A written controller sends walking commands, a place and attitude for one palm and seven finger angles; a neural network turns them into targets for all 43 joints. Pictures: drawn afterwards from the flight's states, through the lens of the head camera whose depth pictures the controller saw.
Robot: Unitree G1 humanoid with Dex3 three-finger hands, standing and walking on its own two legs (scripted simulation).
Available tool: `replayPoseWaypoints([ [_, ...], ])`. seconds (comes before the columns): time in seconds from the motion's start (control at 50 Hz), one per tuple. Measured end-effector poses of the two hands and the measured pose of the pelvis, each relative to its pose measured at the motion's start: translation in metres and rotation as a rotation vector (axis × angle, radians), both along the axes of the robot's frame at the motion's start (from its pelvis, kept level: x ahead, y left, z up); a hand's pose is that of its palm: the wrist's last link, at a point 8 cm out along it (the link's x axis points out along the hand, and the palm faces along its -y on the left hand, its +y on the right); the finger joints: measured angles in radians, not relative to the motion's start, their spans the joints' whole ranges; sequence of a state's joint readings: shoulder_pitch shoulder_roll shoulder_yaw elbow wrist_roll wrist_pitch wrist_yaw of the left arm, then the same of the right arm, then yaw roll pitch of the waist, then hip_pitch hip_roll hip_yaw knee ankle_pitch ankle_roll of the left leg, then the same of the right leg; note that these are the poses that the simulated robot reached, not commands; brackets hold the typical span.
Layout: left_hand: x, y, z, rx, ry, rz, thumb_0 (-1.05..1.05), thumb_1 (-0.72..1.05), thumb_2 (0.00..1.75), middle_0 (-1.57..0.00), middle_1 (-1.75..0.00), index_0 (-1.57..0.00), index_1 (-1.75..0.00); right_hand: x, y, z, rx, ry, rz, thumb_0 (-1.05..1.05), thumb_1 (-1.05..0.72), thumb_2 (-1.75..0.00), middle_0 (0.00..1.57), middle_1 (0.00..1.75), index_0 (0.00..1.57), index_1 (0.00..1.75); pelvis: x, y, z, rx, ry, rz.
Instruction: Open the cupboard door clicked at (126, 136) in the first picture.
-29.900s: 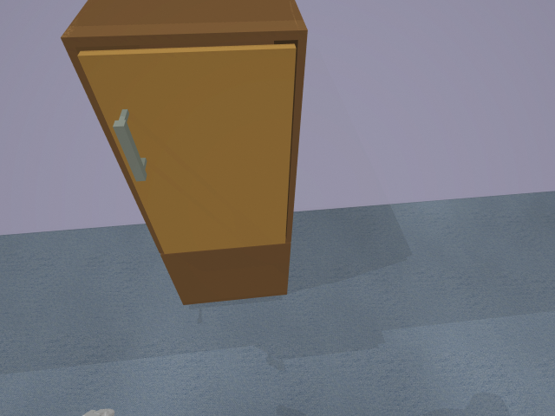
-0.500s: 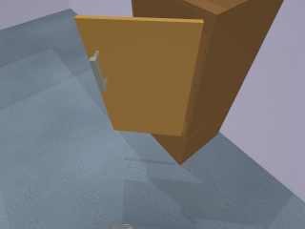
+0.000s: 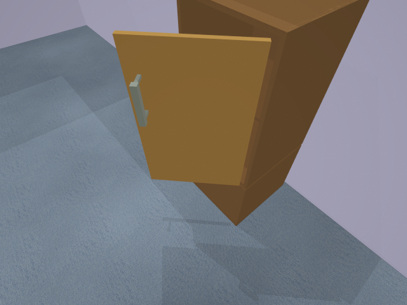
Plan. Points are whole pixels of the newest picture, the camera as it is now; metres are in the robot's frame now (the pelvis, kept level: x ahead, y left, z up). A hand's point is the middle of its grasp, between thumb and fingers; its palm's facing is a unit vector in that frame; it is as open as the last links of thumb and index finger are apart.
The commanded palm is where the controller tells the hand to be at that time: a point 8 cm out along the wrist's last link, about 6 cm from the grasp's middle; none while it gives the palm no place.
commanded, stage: come to a stop and stand still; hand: left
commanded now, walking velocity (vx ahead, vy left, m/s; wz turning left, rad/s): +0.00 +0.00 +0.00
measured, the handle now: (140, 101) +0.60 +0.21 +0.05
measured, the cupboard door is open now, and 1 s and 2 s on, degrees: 45 45 45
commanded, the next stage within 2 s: look again from close up in 0.28 s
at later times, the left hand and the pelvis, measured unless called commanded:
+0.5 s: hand out of the picture +0.00 +0.19 -0.16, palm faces -0.02 -0.97 -0.23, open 7.4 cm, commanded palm none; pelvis -0.01 +0.00 +0.01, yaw -1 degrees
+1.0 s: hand out of the picture +0.04 +0.16 -0.16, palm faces -0.01 -0.97 -0.23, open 7.3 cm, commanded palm none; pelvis +0.01 -0.03 +0.01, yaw -1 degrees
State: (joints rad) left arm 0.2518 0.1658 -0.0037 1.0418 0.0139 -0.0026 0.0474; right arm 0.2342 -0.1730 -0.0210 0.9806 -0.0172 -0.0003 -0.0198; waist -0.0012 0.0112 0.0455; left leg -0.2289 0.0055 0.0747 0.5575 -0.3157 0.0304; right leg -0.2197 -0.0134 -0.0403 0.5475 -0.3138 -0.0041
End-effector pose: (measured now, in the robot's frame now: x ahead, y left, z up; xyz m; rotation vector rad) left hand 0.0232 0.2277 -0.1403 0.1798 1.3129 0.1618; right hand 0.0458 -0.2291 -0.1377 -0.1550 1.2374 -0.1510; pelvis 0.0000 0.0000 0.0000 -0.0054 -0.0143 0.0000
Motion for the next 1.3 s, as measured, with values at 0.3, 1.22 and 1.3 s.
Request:
replayPoseWaypoints([
  [0.3,-0.012,0.025,0.015,0.043,0.009,-0.029,0.00,0.91,0.90,-0.20,-0.29,-0.20,-0.30,-0.056,0.017,-0.007,0.043,0.103,-0.008,0.01,-0.91,-0.89,0.20,0.30,0.20,0.30,-0.013,0.011,0.005,0.020,0.007,-0.018],
  [1.22,0.000,-0.015,-0.002,-0.016,0.041,0.061,0.00,0.91,0.90,-0.21,-0.29,-0.20,-0.30,-0.010,-0.023,-0.003,-0.016,0.153,0.022,0.00,-0.91,-0.89,0.20,0.30,0.20,0.30,0.029,-0.018,0.001,0.003,0.013,0.010],
  [1.3,-0.007,-0.004,-0.010,-0.027,0.110,0.074,0.00,0.91,0.90,-0.21,-0.29,-0.20,-0.30,-0.004,-0.011,-0.002,-0.024,0.142,0.013,0.00,-0.91,-0.89,0.20,0.30,0.20,0.30,0.040,-0.006,-0.003,0.025,0.014,-0.009],
])
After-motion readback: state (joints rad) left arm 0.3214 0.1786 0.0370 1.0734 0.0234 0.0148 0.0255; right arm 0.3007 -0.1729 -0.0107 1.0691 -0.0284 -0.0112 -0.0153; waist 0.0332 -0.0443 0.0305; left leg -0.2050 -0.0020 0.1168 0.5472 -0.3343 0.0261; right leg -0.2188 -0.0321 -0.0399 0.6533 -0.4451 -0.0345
